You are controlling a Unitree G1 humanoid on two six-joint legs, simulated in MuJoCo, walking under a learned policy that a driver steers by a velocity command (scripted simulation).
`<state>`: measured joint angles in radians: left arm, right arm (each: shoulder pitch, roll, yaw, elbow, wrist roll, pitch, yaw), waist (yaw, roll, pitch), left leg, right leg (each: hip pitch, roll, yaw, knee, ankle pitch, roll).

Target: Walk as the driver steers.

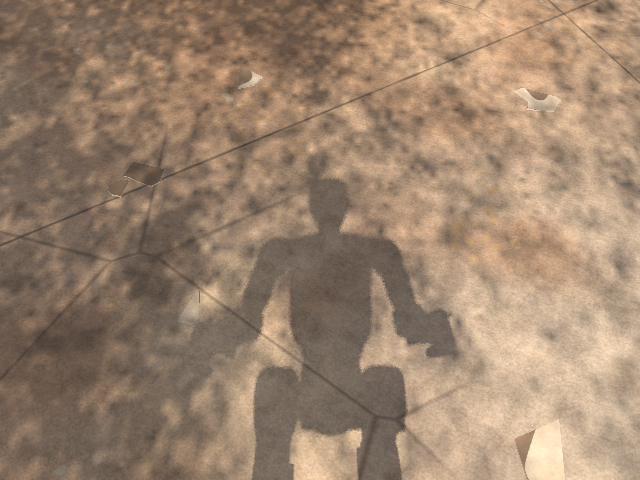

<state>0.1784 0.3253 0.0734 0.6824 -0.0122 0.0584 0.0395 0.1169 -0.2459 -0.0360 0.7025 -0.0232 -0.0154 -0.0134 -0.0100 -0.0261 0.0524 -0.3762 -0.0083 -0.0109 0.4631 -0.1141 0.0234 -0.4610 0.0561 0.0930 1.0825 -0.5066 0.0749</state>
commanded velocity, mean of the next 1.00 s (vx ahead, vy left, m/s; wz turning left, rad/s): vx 0.01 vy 0.00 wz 0.29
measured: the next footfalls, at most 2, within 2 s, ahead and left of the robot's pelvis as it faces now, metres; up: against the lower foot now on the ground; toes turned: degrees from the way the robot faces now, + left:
right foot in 0.16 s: +0.05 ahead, -0.14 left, +0.00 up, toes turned +2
right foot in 0.94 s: +0.14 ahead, -0.12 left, +0.00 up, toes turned +27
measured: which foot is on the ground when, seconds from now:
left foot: down 0.00-0.94, up 0.96-1.00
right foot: up 0.00-0.14, down 0.16-0.52, up 0.54-0.92, down 0.94-1.00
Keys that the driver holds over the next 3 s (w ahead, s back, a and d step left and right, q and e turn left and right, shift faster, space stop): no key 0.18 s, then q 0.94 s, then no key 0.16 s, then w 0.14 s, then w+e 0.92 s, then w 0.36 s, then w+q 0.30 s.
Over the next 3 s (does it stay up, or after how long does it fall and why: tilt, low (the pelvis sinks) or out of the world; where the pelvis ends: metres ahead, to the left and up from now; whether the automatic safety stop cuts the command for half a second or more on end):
stays up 0.84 0.11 0.00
